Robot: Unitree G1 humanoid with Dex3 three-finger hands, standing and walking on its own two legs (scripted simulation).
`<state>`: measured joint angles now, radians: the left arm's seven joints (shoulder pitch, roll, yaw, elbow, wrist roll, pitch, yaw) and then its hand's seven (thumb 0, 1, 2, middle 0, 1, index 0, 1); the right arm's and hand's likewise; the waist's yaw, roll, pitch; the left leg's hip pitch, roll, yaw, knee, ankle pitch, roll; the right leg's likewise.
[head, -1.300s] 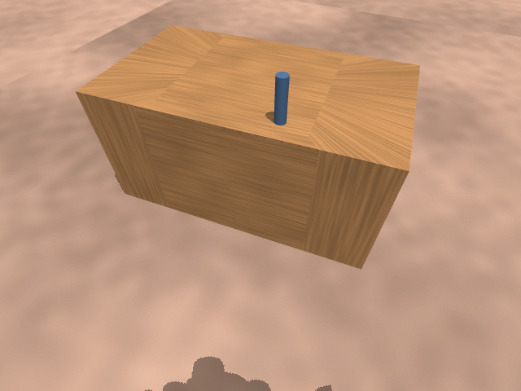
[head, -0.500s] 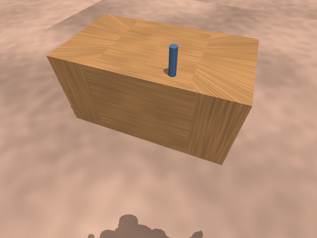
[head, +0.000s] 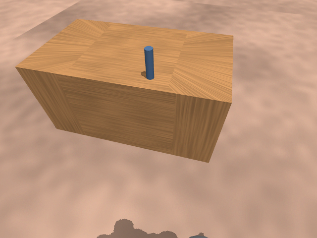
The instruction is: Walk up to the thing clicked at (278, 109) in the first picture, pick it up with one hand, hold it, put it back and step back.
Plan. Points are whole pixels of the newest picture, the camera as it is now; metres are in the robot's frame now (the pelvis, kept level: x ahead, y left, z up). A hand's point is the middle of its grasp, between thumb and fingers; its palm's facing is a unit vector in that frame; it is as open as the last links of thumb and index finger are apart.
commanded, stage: walk up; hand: left
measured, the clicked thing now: (149, 63) +0.92 +0.03 -0.09
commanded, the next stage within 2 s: none
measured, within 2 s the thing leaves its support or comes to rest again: neither
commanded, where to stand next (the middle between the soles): +0.47 -0.04 m, yaw -17 degrees
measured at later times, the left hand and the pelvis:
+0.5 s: hand (86, 218) +0.21 +0.23 -0.15, palm faces -0.14 -0.92 -0.35, open 7.4 cm; pelvis +0.17 -0.04 -0.01, yaw -9 degrees
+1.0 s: hand (107, 129) +0.54 +0.21 -0.14, palm faces -0.34 -0.84 -0.42, open 7.4 cm; pelvis +0.36 -0.02 -0.02, yaw -15 degrees
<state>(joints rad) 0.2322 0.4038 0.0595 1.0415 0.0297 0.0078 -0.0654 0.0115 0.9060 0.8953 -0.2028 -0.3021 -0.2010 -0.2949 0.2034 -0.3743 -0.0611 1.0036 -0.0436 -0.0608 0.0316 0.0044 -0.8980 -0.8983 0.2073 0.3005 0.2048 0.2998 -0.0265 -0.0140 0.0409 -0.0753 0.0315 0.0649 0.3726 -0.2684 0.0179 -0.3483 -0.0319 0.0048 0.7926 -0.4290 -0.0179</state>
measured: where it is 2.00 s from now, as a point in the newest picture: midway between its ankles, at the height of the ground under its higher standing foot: (161, 203)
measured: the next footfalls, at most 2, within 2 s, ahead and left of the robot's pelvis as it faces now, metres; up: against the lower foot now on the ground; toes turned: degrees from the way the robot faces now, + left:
right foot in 0.12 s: +0.16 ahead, -0.17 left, +0.00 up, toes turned -6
left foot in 0.54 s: +0.35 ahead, +0.09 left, +0.00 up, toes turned -5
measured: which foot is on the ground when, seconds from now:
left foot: down 0.00-0.14, up 0.16-0.52, down 0.54-1.00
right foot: up 0.00-0.10, down 0.12-0.58, up 0.60-0.98, down 1.00-1.00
